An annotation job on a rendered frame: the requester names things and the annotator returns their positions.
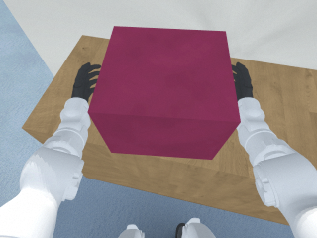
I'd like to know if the left robot upper arm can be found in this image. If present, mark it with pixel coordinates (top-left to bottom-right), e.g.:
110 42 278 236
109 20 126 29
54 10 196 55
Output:
0 147 84 238

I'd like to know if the left robot forearm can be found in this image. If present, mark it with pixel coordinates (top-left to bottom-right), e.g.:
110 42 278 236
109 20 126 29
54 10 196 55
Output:
19 97 91 191

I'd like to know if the right robot upper arm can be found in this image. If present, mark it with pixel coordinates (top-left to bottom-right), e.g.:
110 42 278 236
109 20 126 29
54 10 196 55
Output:
253 153 317 238

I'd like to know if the right robot hand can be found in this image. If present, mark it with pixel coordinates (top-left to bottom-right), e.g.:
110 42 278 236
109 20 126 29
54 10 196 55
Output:
231 62 254 101

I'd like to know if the left robot hand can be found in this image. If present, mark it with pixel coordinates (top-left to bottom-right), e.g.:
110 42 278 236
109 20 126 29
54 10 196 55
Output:
71 62 101 103

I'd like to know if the left robot shin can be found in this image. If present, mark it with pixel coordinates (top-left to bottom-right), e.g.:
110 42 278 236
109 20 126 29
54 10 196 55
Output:
127 224 140 231

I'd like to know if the pedestal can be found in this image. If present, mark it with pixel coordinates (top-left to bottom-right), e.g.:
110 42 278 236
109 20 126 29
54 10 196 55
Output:
22 35 317 226

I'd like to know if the right robot forearm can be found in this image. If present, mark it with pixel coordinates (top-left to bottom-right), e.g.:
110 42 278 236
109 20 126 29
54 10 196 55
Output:
236 97 317 177

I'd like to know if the carton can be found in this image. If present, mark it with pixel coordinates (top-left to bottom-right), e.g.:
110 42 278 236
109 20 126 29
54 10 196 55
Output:
87 26 241 160

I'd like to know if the right robot foot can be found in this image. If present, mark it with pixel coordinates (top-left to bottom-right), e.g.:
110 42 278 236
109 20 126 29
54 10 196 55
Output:
175 223 185 238

